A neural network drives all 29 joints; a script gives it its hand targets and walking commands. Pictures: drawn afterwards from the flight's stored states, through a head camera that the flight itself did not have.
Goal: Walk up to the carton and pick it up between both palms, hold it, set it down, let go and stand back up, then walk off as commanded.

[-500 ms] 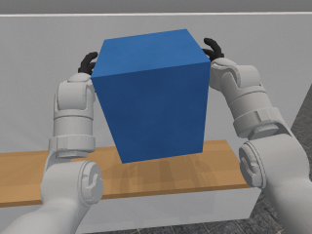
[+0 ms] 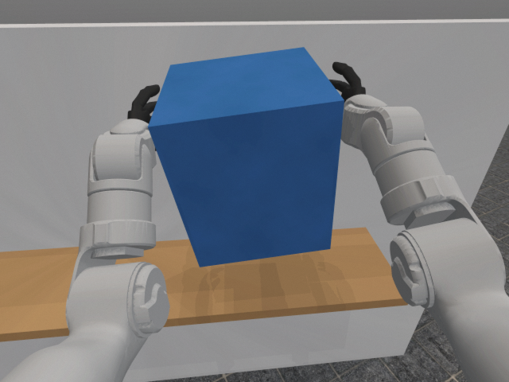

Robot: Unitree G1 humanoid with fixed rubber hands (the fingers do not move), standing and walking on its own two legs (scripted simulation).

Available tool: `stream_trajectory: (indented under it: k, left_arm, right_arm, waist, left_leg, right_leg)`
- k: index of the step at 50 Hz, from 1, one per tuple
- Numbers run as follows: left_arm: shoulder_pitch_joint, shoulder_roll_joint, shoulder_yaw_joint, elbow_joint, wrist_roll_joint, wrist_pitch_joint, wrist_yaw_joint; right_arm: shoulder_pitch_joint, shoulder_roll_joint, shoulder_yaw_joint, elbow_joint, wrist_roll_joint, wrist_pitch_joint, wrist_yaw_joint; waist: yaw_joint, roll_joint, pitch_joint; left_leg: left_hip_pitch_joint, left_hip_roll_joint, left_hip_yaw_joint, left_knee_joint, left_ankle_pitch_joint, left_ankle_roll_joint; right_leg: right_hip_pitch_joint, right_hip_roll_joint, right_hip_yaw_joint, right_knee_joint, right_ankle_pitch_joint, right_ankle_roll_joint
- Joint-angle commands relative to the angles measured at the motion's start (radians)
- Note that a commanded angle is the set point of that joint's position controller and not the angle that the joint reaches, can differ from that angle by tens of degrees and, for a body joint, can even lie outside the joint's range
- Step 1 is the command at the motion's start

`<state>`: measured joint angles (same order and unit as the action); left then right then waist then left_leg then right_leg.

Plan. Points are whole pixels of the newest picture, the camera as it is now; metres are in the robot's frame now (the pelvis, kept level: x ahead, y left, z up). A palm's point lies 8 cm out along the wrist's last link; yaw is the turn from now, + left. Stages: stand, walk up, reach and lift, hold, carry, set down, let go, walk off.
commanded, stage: hold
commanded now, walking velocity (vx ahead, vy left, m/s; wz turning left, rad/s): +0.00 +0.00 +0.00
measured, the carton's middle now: (251, 158) +0.38 -0.02 +0.26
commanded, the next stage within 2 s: none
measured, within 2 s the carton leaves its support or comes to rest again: neither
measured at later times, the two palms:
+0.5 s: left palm (144, 133) +0.37 +0.13 +0.31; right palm (353, 112) +0.36 -0.16 +0.34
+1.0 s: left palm (146, 134) +0.37 +0.13 +0.31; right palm (355, 112) +0.36 -0.17 +0.34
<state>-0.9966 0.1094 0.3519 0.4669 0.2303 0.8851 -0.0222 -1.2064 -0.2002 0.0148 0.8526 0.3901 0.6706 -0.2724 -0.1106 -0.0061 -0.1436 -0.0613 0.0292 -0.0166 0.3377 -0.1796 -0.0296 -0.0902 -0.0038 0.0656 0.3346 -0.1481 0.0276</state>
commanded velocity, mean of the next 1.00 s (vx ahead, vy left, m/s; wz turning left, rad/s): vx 0.00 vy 0.00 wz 0.00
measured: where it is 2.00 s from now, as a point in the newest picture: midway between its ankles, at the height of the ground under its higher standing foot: outside the picture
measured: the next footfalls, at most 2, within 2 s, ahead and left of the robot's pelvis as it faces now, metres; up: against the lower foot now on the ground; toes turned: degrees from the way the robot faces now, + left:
none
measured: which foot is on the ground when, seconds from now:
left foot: down 0.00-1.00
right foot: down 0.00-1.00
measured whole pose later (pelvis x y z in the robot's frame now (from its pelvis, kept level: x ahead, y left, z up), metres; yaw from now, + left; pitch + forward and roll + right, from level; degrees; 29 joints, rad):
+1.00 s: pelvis +0.00 +0.00 +0.00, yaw +0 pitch -6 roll +0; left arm -1.00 0.10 0.35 0.47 0.24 0.89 -0.02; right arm -1.21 -0.21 0.03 0.85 0.41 0.68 -0.27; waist -0.12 0.00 -0.14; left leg -0.06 0.03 -0.02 0.34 -0.18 -0.03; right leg -0.09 0.00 0.07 0.33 -0.15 0.03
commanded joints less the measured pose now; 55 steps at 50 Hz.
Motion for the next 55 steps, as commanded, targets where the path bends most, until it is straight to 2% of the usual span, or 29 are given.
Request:
stream_trajectory:
  k: [1, 3, 5, 8, 10, 13, 16, 18, 21, 26, 28, 30, 36, 39, 41, 47, 50, 52, 54, 55]
  left_arm:
    - [-0.781, -0.510, -0.258, -0.076, -0.144, -0.076, -0.148]
    - [-0.783, -0.501, -0.242, -0.081, -0.129, -0.074, -0.141]
    - [-0.799, -0.504, -0.240, -0.090, -0.130, -0.076, -0.138]
    - [-0.801, -0.523, -0.265, -0.089, -0.151, -0.079, -0.145]
    - [-0.811, -0.540, -0.300, -0.093, -0.179, -0.084, -0.158]
    - [-0.812, -0.564, -0.349, -0.098, -0.215, -0.088, -0.171]
    - [-0.801, -0.572, -0.370, -0.101, -0.232, -0.089, -0.176]
    - [-0.787, -0.563, -0.360, -0.105, -0.225, -0.087, -0.173]
    - [-0.778, -0.540, -0.314, -0.095, -0.191, -0.080, -0.162]
    - [-0.785, -0.504, -0.245, -0.078, -0.136, -0.075, -0.143]
    - [-0.795, -0.502, -0.239, -0.083, -0.131, -0.075, -0.140]
    - [-0.802, -0.510, -0.251, -0.084, -0.140, -0.077, -0.142]
    - [-0.807, -0.559, -0.341, -0.100, -0.209, -0.087, -0.169]
    - [-0.800, -0.571, -0.365, -0.101, -0.227, -0.087, -0.176]
    - [-0.790, -0.565, -0.361, -0.099, -0.226, -0.086, -0.174]
    - [-0.780, -0.520, -0.275, -0.084, -0.161, -0.077, -0.151]
    - [-0.789, -0.507, -0.248, -0.084, -0.139, -0.076, -0.141]
    - [-0.792, -0.505, -0.243, -0.086, -0.134, -0.075, -0.138]
    - [-0.801, -0.515, -0.257, -0.087, -0.146, -0.077, -0.142]
    - [-0.805, -0.527, -0.275, -0.096, -0.157, -0.080, -0.147]
  right_arm:
    - [-0.675, 0.657, 0.203, -0.225, 0.219, -0.012, 0.181]
    - [-0.688, 0.670, 0.228, -0.232, 0.232, -0.015, 0.186]
    - [-0.690, 0.684, 0.234, -0.231, 0.234, -0.016, 0.188]
    - [-0.667, 0.680, 0.205, -0.224, 0.218, -0.016, 0.176]
    - [-0.644, 0.669, 0.164, -0.214, 0.195, -0.013, 0.164]
    - [-0.624, 0.643, 0.108, -0.205, 0.164, -0.010, 0.153]
    - [-0.615, 0.624, 0.087, -0.212, 0.152, -0.008, 0.150]
    - [-0.616, 0.622, 0.103, -0.220, 0.162, -0.007, 0.154]
    - [-0.637, 0.631, 0.145, -0.221, 0.186, -0.006, 0.167]
    - [-0.684, 0.669, 0.220, -0.232, 0.227, -0.013, 0.184]
    - [-0.690, 0.681, 0.231, -0.232, 0.232, -0.015, 0.187]
    - [-0.684, 0.681, 0.219, -0.229, 0.226, -0.016, 0.183]
    - [-0.624, 0.649, 0.122, -0.215, 0.172, -0.010, 0.154]
    - [-0.611, 0.625, 0.091, -0.208, 0.157, -0.006, 0.150]
    - [-0.617, 0.620, 0.097, -0.217, 0.160, -0.006, 0.152]
    - [-0.663, 0.650, 0.186, -0.227, 0.211, -0.008, 0.176]
    - [-0.685, 0.671, 0.220, -0.237, 0.228, -0.013, 0.184]
    - [-0.692, 0.681, 0.231, -0.238, 0.235, -0.016, 0.185]
    - [-0.677, 0.681, 0.215, -0.230, 0.225, -0.014, 0.179]
    - [-0.666, 0.677, 0.199, -0.229, 0.217, -0.014, 0.174]
  waist:
    - [0.087, 0.037, -0.291]
    - [0.113, 0.026, -0.308]
    - [0.118, 0.010, -0.316]
    - [0.079, -0.009, -0.313]
    - [0.027, -0.013, -0.309]
    - [-0.034, 0.001, -0.294]
    - [-0.059, 0.022, -0.292]
    - [-0.041, 0.037, -0.297]
    - [0.014, 0.044, -0.293]
    - [0.105, 0.025, -0.302]
    - [0.115, 0.013, -0.310]
    - [0.100, 0.002, -0.313]
    - [-0.023, -0.003, -0.304]
    - [-0.054, 0.022, -0.287]
    - [-0.047, 0.033, -0.288]
    - [0.064, 0.036, -0.293]
    - [0.105, 0.024, -0.310]
    - [0.113, 0.012, -0.320]
    - [0.090, -0.001, -0.317]
    - [0.068, -0.004, -0.321]
  left_leg:
    - [-0.107, -0.058, 0.004, -0.053, 0.139, -0.003]
    - [-0.089, -0.061, 0.006, -0.043, 0.160, 0.001]
    - [-0.073, -0.062, 0.006, -0.039, 0.160, 0.005]
    - [-0.060, -0.062, 0.002, -0.036, 0.141, 0.007]
    - [-0.063, -0.060, 0.000, -0.041, 0.105, 0.004]
    - [-0.085, -0.054, -0.005, -0.051, 0.062, -0.003]
    - [-0.106, -0.050, -0.006, -0.059, 0.052, -0.008]
    - [-0.112, -0.050, -0.004, -0.059, 0.076, -0.011]
    - [-0.121, -0.052, -0.002, -0.060, 0.105, -0.009]
    - [-0.093, -0.060, 0.005, -0.046, 0.147, 0.002]
    - [-0.079, -0.062, 0.005, -0.041, 0.152, 0.006]
    - [-0.071, -0.062, 0.004, -0.038, 0.147, 0.007]
    - [-0.077, -0.055, -0.004, -0.046, 0.081, -0.002]
    - [-0.100, -0.052, -0.006, -0.054, 0.059, -0.009]
    - [-0.113, -0.050, -0.006, -0.059, 0.066, -0.011]
    - [-0.109, -0.056, 0.001, -0.052, 0.128, -0.005]
    - [-0.090, -0.060, 0.004, -0.044, 0.149, 0.002]
    - [-0.073, -0.062, 0.004, -0.037, 0.162, 0.005]
    - [-0.064, -0.062, 0.003, -0.035, 0.150, 0.006]
    - [-0.060, -0.061, 0.001, -0.033, 0.143, 0.004]
  right_leg:
    - [0.182, 0.091, -0.037, -0.075, 0.155, -0.005]
    - [0.176, 0.092, -0.035, -0.076, 0.162, -0.001]
    - [0.163, 0.092, -0.033, -0.080, 0.155, 0.002]
    - [0.149, 0.090, -0.033, -0.086, 0.152, 0.007]
    - [0.141, 0.088, -0.035, -0.088, 0.139, 0.008]
    - [0.140, 0.085, -0.040, -0.087, 0.122, 0.002]
    - [0.161, 0.085, -0.044, -0.080, 0.128, -0.002]
    - [0.180, 0.086, -0.044, -0.074, 0.146, -0.005]
    - [0.194, 0.090, -0.042, -0.070, 0.155, -0.007]
    - [0.174, 0.091, -0.036, -0.077, 0.156, -0.002]
    - [0.165, 0.091, -0.034, -0.079, 0.153, 0.002]
    - [0.155, 0.091, -0.034, -0.082, 0.151, 0.004]
    - [0.145, 0.086, -0.040, -0.086, 0.136, 0.003]
    - [0.156, 0.085, -0.044, -0.082, 0.129, -0.002]
    - [0.173, 0.086, -0.044, -0.077, 0.139, -0.005]
    - [0.182, 0.090, -0.038, -0.075, 0.157, -0.005]
    - [0.172, 0.092, -0.035, -0.077, 0.155, -0.002]
    - [0.165, 0.092, -0.034, -0.079, 0.161, 0.002]
    - [0.155, 0.090, -0.033, -0.084, 0.156, 0.005]
    - [0.150, 0.091, -0.034, -0.083, 0.156, 0.006]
